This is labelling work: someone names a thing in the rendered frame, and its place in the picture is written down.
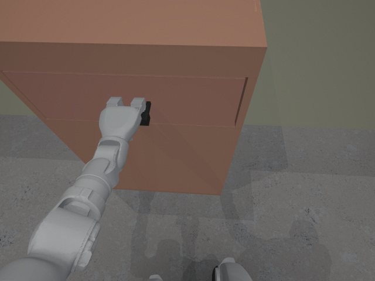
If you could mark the robot left hand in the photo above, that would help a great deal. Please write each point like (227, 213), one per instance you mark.
(119, 120)

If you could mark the robot left forearm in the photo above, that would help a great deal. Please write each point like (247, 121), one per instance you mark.
(87, 196)

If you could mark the left robot shin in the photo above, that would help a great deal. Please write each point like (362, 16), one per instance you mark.
(155, 276)

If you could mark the left robot upper arm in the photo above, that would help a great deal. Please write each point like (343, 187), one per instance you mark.
(65, 243)

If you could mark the robot right thigh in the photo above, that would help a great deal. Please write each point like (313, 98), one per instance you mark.
(231, 272)

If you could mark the drawer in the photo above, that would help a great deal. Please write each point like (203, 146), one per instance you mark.
(194, 100)

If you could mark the handle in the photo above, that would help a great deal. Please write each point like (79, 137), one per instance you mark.
(145, 115)

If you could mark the cabinet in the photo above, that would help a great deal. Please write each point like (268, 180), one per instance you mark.
(222, 38)

